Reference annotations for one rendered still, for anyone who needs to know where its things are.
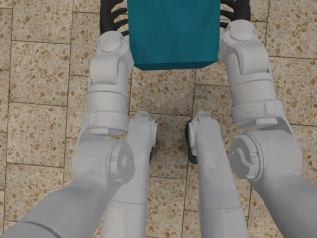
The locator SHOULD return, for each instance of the carton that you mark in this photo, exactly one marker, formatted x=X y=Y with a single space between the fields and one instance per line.
x=173 y=34

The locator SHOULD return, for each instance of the robot left shin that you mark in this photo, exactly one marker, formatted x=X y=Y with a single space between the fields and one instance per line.
x=140 y=114

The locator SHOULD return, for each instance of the left robot hand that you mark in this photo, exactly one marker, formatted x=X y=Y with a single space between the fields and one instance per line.
x=106 y=21

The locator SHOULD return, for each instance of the left robot forearm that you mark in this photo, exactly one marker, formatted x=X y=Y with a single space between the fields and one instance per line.
x=108 y=80

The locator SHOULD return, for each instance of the left robot thigh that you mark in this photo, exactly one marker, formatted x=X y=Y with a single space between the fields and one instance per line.
x=126 y=214

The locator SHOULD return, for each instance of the robot right upper arm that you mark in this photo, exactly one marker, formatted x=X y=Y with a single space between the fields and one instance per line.
x=271 y=162

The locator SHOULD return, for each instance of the right robot forearm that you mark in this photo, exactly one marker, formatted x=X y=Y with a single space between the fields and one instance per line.
x=250 y=80

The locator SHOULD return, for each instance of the robot left upper arm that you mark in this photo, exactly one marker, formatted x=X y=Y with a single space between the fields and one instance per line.
x=100 y=167

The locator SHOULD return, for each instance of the right robot hand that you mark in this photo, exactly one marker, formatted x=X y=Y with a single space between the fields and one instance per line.
x=241 y=8

